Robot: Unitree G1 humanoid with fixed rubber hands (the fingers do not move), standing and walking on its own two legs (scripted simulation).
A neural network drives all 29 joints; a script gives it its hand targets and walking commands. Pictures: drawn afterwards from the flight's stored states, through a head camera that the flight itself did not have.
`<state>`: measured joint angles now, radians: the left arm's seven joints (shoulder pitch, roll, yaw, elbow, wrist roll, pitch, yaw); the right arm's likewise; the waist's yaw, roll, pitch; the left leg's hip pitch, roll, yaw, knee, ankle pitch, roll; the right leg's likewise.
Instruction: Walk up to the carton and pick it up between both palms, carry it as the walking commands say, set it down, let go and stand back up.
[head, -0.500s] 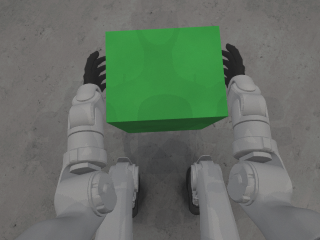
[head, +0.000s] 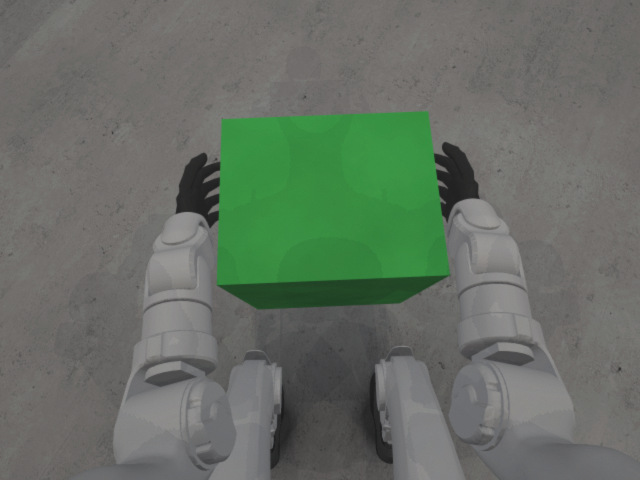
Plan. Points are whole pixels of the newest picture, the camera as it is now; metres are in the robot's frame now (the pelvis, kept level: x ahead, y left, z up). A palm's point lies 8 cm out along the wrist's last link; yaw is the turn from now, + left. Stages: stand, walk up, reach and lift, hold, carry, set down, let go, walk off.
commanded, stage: reach and lift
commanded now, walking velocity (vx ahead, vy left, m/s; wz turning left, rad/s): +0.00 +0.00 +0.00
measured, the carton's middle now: (327, 228) +0.43 +0.00 -0.12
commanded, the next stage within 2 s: none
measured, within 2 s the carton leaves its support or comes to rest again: neither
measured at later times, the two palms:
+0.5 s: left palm (167, 203) +0.41 +0.17 +0.04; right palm (487, 193) +0.42 -0.17 +0.03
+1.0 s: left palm (130, 192) +0.39 +0.17 +0.11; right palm (531, 179) +0.40 -0.17 +0.11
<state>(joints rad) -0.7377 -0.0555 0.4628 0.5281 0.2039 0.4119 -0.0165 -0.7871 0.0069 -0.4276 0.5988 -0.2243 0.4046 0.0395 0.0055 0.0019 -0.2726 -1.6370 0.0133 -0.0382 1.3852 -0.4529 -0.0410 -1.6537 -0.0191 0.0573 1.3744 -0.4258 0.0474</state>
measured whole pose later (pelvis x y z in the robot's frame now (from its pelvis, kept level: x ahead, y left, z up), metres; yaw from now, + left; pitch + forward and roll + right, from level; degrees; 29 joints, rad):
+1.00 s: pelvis +0.04 +0.00 +0.13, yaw +0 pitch +21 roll +0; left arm -0.44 -0.14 0.43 0.40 0.28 0.45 -0.08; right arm -0.47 0.10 -0.39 0.46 -0.29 0.44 0.09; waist 0.01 0.01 -0.17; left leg -0.86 0.02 -0.03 0.79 -0.30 -0.03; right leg -0.88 -0.03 0.04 0.79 -0.29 0.04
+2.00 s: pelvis +0.06 +0.00 +0.18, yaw -1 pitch -5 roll +0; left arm -0.25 -0.14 0.28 0.15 0.28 0.69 -0.09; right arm -0.27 0.13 -0.30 0.17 -0.28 0.68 0.10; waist 0.02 -0.01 0.06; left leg -0.06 0.04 -0.01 0.29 -0.15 -0.04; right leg -0.09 -0.03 0.04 0.31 -0.14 0.03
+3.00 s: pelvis +0.07 +0.00 +0.18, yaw -1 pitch -7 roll +0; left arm -0.15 -0.13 0.21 0.03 0.23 0.75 -0.08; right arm -0.15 0.13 -0.22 0.04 -0.24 0.73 0.07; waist 0.01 0.00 0.10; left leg 0.01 0.03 -0.01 0.26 -0.16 -0.03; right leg -0.01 -0.03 0.04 0.27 -0.14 0.03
